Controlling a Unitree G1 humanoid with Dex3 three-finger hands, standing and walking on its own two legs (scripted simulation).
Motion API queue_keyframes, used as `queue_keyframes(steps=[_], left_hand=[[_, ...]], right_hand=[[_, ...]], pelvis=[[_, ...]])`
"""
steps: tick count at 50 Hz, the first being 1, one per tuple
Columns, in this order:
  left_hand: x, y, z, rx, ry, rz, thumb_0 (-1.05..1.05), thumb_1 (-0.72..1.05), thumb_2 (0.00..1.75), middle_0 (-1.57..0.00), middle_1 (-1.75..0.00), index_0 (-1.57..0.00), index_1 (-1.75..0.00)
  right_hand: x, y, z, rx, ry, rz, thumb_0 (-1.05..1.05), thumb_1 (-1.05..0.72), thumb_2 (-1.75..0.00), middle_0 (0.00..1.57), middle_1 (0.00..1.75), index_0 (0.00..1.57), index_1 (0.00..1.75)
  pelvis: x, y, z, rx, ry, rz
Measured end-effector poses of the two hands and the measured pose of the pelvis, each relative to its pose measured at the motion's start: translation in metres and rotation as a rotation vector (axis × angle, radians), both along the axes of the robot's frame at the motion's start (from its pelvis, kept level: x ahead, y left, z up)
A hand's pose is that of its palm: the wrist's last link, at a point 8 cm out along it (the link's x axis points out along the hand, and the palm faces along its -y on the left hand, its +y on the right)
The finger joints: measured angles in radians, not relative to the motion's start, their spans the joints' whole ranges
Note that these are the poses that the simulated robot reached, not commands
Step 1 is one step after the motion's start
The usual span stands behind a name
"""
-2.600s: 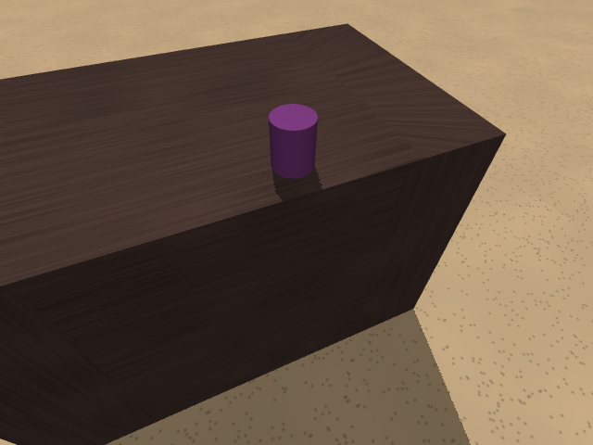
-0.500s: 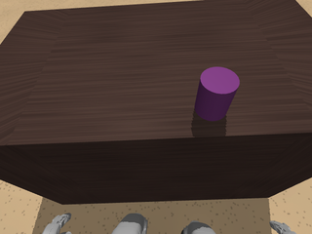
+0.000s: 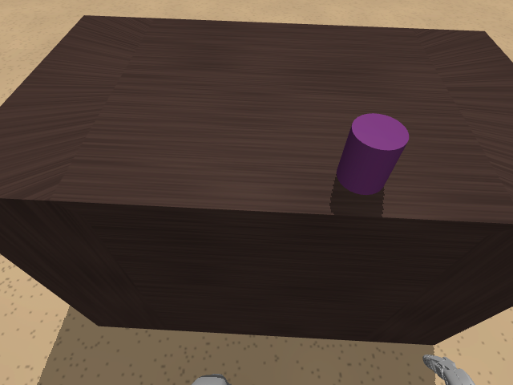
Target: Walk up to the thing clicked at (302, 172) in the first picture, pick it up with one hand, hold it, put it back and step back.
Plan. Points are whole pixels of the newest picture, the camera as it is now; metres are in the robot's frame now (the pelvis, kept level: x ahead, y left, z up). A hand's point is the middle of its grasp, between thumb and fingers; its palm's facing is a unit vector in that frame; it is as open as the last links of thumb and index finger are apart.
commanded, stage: walk up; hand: right
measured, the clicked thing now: (369, 155) +0.46 -0.17 +0.10
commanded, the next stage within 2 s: stand in 1.52 s
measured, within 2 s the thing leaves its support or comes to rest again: neither
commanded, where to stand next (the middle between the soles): +0.07 +0.01 m, yaw -3 degrees
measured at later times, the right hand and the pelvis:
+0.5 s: hand out of the picture +0.08 -0.25 -0.13, palm faces +0.01 +0.94 -0.34, open 7.4 cm; pelvis +0.01 +0.01 +0.02, yaw -2 degrees
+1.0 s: hand out of the picture +0.11 -0.26 -0.13, palm faces +0.07 +0.94 -0.33, open 7.4 cm; pelvis +0.02 +0.00 +0.03, yaw -3 degrees
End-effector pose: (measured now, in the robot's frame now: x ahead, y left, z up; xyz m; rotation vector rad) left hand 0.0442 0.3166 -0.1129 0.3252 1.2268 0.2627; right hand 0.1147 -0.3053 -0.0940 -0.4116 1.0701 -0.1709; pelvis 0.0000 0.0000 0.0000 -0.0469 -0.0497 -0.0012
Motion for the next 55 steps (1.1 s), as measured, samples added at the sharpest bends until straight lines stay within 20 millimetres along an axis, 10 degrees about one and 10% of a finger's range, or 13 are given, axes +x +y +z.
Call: queue_keyframes(steps=[7,20,55], left_hand=[[-0.015,-0.002,0.009,-0.003,0.003,-0.026,0.0,0.91,0.9,-0.2,-0.3,-0.21,-0.3],[0.023,0.001,0.016,-0.021,-0.03,-0.07,0.0,0.91,0.9,-0.2,-0.3,-0.2,-0.3],[0.072,-0.02,0.024,-0.012,-0.012,-0.113,0.0,0.91,0.9,-0.2,-0.3,-0.2,-0.3]], right_hand=[[-0.011,0.01,-0.004,0.054,-0.004,-0.023,0.01,-0.9,-0.9,0.2,0.3,0.21,0.3],[-0.042,0.018,0.001,0.076,0.095,-0.092,0.01,-0.9,-0.9,0.2,0.3,0.21,0.3],[-0.028,-0.001,0.002,0.079,0.104,-0.183,0.01,-0.91,-0.9,0.2,0.3,0.21,0.3]], pelvis=[[-0.006,0.005,0.005,0.029,-0.014,0.007],[0.004,0.008,0.018,0.033,0.007,-0.018],[0.023,-0.001,0.026,0.05,0.001,-0.058]])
